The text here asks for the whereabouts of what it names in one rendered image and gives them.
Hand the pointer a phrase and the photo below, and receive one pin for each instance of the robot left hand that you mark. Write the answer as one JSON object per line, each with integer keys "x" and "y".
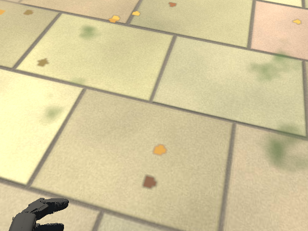
{"x": 27, "y": 219}

